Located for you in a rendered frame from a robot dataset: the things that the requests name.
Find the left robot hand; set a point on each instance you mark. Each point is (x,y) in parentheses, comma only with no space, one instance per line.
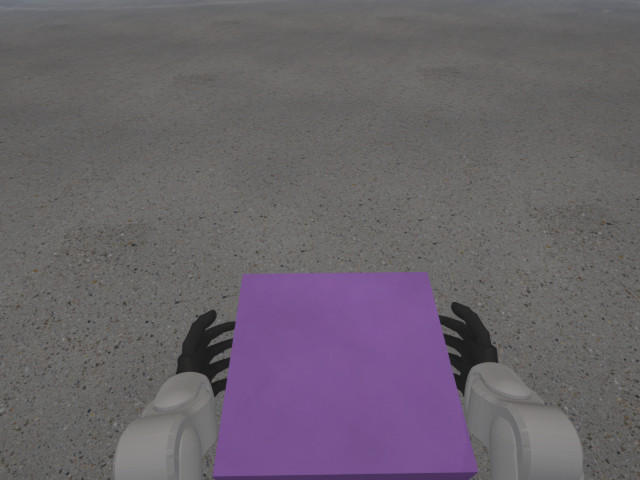
(196,355)

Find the carton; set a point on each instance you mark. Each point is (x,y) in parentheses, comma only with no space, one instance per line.
(341,376)

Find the robot left forearm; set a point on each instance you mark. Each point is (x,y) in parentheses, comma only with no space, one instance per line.
(174,432)

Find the robot right forearm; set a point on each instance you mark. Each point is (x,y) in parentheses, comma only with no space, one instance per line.
(527,440)

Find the right robot hand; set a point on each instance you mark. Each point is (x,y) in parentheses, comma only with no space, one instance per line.
(475,348)

